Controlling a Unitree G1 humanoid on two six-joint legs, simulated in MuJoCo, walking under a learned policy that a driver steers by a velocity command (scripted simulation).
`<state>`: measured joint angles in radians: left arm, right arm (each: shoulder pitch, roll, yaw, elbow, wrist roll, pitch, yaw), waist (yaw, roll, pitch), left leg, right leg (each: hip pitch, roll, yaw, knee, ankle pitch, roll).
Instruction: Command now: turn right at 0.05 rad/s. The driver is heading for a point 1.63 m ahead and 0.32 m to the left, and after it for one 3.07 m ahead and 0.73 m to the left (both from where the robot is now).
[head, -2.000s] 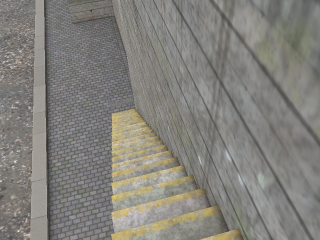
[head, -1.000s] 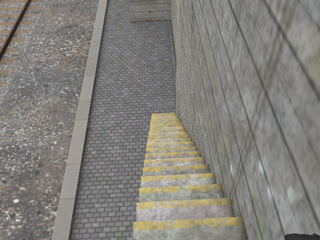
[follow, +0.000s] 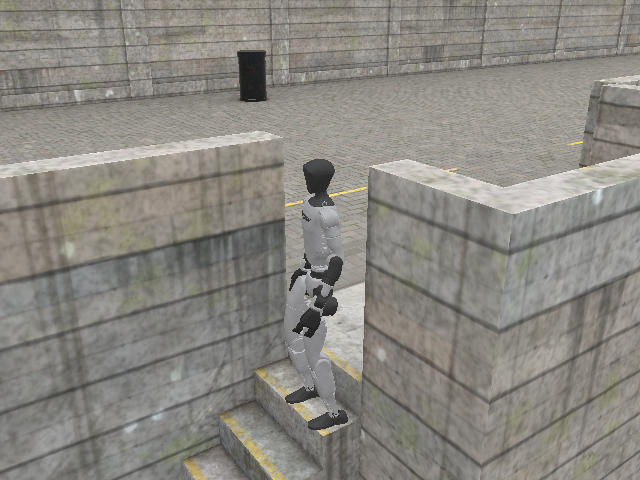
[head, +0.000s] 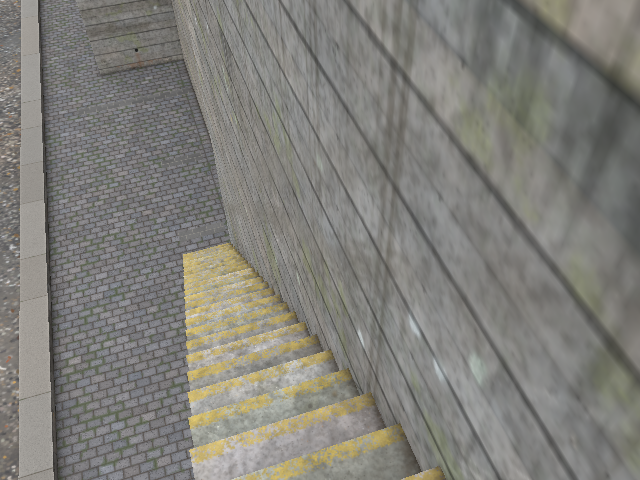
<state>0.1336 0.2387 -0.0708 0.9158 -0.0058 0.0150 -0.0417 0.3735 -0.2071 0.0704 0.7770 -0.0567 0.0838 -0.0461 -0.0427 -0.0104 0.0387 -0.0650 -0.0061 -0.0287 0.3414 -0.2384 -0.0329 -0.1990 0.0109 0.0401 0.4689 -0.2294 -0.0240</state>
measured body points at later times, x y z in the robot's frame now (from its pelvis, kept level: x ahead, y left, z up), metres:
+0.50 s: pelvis +0.03 -0.01 -0.02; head +0.02 -0.03 +0.43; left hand +0.11 +0.27 -0.13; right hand +0.08 -0.26 -0.16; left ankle -0.03 +0.14 -0.74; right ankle +0.02 -0.10 -0.74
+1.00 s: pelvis +0.04 -0.01 -0.01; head +0.04 -0.02 +0.44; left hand +0.19 +0.24 -0.12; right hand +0.09 -0.26 -0.16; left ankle -0.03 +0.15 -0.74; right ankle +0.02 -0.10 -0.74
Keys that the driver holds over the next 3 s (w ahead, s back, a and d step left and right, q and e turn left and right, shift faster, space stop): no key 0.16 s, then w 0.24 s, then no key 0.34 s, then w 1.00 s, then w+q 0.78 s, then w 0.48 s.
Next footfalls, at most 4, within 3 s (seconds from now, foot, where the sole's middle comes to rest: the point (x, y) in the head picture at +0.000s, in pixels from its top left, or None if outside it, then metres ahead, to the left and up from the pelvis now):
1.80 right None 0.32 -0.25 -0.98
2.42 left None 0.46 0.15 -1.19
3.00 right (355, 471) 0.78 -0.08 -1.39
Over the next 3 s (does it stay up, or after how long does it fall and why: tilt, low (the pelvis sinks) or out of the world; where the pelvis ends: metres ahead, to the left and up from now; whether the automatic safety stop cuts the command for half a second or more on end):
stays up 0.62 0.02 -0.56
